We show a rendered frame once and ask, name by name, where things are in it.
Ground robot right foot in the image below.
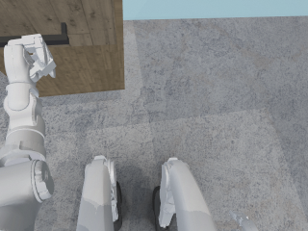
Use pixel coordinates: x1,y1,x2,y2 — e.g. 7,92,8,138
152,186,170,231

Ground robot right hand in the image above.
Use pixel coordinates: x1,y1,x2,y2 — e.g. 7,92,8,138
229,210,260,231

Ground robot left hand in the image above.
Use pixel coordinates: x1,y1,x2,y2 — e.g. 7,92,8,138
4,34,56,86

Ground handle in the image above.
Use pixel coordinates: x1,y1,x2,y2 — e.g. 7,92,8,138
0,22,69,48

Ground left robot forearm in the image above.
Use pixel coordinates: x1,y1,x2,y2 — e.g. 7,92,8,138
0,82,46,167

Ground left robot upper arm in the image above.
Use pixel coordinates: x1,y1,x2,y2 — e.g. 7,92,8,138
0,159,55,231

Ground right robot shin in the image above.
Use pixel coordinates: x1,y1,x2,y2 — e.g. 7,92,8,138
158,157,188,227

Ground drawer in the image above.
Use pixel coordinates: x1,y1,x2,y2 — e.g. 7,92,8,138
0,0,117,50

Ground cabinet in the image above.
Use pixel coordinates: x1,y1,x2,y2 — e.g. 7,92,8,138
0,0,125,97

